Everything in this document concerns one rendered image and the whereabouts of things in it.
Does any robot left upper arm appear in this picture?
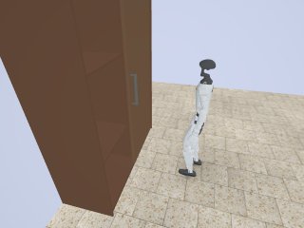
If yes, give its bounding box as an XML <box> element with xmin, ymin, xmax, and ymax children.
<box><xmin>199</xmin><ymin>85</ymin><xmax>209</xmax><ymax>115</ymax></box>

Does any handle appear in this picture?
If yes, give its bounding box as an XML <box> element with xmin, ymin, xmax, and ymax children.
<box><xmin>130</xmin><ymin>74</ymin><xmax>139</xmax><ymax>105</ymax></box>

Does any robot left hand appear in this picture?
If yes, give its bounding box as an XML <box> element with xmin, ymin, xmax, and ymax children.
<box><xmin>185</xmin><ymin>134</ymin><xmax>198</xmax><ymax>150</ymax></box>

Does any left robot shin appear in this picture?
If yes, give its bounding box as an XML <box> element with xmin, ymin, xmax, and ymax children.
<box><xmin>182</xmin><ymin>149</ymin><xmax>194</xmax><ymax>173</ymax></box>

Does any robot left forearm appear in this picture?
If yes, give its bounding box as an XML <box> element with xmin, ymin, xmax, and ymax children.
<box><xmin>192</xmin><ymin>110</ymin><xmax>206</xmax><ymax>136</ymax></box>

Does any robot torso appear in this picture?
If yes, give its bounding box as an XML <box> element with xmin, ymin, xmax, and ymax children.
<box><xmin>194</xmin><ymin>82</ymin><xmax>214</xmax><ymax>127</ymax></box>

